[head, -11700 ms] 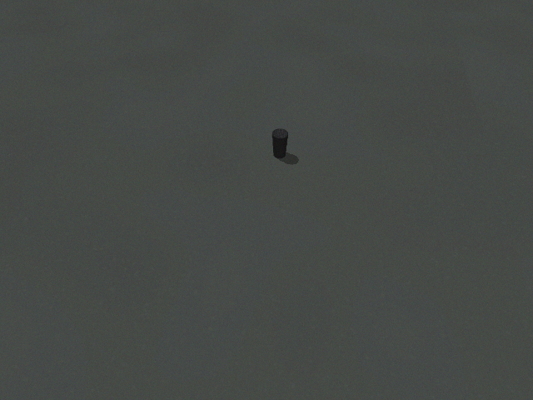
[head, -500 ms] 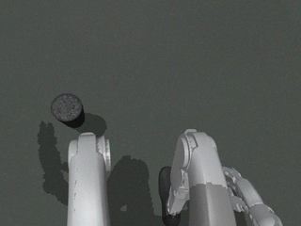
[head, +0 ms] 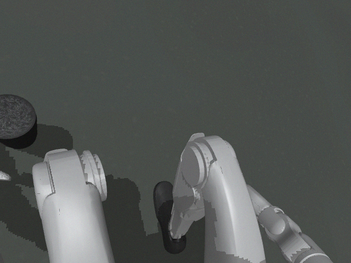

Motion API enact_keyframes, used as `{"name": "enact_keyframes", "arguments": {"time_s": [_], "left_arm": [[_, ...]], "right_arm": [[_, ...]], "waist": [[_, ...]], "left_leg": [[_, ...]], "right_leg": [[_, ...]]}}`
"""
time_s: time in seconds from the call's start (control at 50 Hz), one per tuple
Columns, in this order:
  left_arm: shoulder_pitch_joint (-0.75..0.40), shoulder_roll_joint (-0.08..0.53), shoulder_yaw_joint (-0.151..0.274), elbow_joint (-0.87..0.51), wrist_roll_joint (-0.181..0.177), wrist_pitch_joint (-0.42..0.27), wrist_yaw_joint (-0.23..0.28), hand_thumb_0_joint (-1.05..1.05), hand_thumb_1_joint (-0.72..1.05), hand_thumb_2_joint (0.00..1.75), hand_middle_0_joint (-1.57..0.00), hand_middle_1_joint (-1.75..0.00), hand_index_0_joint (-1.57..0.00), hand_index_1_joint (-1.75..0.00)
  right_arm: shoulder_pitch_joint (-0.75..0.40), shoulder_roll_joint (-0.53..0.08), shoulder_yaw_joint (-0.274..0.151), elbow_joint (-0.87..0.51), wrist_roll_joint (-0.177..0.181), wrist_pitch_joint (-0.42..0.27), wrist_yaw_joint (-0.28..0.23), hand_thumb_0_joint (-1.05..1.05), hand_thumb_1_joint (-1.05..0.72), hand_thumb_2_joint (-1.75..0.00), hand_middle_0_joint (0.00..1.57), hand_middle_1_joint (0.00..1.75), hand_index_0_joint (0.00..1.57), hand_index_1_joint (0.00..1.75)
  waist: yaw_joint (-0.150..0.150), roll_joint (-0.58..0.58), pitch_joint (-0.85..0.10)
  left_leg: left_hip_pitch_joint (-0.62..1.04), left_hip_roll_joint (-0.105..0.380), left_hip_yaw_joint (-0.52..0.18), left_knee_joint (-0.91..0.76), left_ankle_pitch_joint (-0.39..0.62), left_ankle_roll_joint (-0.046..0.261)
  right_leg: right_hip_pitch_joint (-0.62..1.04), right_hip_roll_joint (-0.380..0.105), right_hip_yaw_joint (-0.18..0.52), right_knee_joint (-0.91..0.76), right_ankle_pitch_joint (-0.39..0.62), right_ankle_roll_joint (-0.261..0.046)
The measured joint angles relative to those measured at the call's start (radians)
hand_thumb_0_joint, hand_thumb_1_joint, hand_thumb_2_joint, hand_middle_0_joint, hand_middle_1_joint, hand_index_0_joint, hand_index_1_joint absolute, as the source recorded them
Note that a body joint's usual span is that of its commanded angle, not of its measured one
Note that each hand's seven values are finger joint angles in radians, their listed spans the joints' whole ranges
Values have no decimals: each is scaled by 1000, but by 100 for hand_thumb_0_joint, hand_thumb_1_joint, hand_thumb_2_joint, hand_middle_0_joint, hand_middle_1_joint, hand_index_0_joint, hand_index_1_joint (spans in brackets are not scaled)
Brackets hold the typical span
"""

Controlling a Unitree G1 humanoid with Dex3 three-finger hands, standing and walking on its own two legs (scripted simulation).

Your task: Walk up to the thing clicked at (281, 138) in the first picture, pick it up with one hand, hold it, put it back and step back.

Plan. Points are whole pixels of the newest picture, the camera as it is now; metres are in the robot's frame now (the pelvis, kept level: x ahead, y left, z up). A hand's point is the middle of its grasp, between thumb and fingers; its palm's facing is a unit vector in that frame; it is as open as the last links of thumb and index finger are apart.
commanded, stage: close in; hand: left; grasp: from the side
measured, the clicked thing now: (14, 126) +0.41 +0.26 -0.21
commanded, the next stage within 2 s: rest palm in 0.40 s
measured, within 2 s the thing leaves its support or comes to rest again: leaves its support in 1.64 s
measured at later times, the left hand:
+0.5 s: hand (4, 133) +0.38 +0.27 -0.17, palm faces +0.29 -0.96 +0.03, open 17.5 cm
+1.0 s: hand (10, 127) +0.40 +0.27 -0.17, palm faces +0.31 -0.95 +0.00, open 12.0 cm
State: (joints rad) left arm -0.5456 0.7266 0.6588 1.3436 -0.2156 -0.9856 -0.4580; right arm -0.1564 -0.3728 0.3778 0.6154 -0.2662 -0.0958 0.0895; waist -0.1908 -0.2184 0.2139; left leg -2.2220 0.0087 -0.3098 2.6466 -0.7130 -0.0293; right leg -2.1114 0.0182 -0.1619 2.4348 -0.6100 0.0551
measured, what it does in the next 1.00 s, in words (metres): stands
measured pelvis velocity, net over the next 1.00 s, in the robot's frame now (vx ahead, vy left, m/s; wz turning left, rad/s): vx -0.01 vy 0.01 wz -0.06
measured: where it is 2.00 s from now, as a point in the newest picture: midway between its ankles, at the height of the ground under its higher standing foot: (127, 248)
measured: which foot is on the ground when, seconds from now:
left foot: down 0.00-1.00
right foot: down 0.00-1.00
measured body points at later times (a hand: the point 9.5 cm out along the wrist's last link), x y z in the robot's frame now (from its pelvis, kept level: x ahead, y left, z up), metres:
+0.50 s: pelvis -0.01 +0.01 -0.01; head +0.19 +0.19 +0.35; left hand +0.36 +0.32 -0.17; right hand +0.15 -0.24 -0.03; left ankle +0.08 +0.13 -0.25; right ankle +0.14 -0.13 -0.25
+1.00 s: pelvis -0.01 +0.01 +0.00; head +0.20 +0.20 +0.34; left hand +0.38 +0.32 -0.17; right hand +0.16 -0.24 -0.03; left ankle +0.08 +0.13 -0.25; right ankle +0.14 -0.13 -0.25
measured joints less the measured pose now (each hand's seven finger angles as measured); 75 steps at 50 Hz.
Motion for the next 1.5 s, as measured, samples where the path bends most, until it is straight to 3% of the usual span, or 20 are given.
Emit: {"name": "enact_keyframes", "arguments": {"time_s": [0.14, 0.3, 0.54, 0.7, 0.98, 1.18, 1.5], "left_arm": [[11, -9, -43, 7, 37, -67, 137, -1, -60, 3, -6, -8, -6, -8], [19, 1, -127, 47, 49, -117, 222, -1, -58, 3, -6, -7, -6, -6], [7, 12, -146, 91, 103, -186, 368, -1, -54, 8, -5, -6, -5, -7], [8, 26, -153, 96, 125, -213, 440, -1, -40, 16, -12, -10, -10, -11], [-17, 48, -187, 121, 152, -228, 487, -1, 2, 46, -41, -38, -38, -39], [-38, 61, -178, 143, 164, -221, 515, 2, -9, 56, -64, -64, -49, -66], [-28, 66, -176, 77, 158, -193, 513, 3, -35, 84, -67, -90, -55, -91]], "right_arm": [[-1, -9, 26, -14, -34, 25, 26, 1, -94, -91, 21, 30, 21, 30], [6, -23, 53, -17, -63, 44, 48, 1, -94, -91, 21, 30, 21, 30], [10, -17, 97, -41, -97, 60, 70, 0, -92, -90, 21, 30, 21, 30], [-9, -10, 112, -42, -112, 68, 79, 0, -91, -91, 21, 30, 21, 30], [-35, -3, 127, -46, -119, 77, 82, 0, -89, -90, 21, 30, 21, 30], [-32, 0, 135, -47, -121, 85, 79, 0, -88, -90, 20, 30, 21, 30], [-15, -4, 122, -47, -113, 94, 90, 0, -90, -91, 21, 30, 21, 30]], "waist": [[-4, -15, 28], [-21, -17, 41], [-39, -49, 77], [-38, -61, 96], [-42, -61, 93], [-46, -68, 92], [-44, -72, 105]], "left_leg": [[10, -8, -23, 11, 20, 1], [13, -6, -33, 18, 35, 15], [26, -3, -63, 36, 25, 17], [29, -3, -77, 41, 17, 15], [31, 1, -89, 42, 7, 14], [32, 4, -92, 37, 11, 16], [31, 4, -95, 38, 8, 16]], "right_leg": [[24, 4, -19, -6, 21, -2], [40, 13, -27, -16, 38, 5], [61, 27, -50, -23, 43, 5], [65, 30, -59, -27, 43, 13], [67, 36, -68, -36, 43, 18], [69, 39, -71, -45, 49, 15], [69, 40, -74, -46, 47, 15]]}}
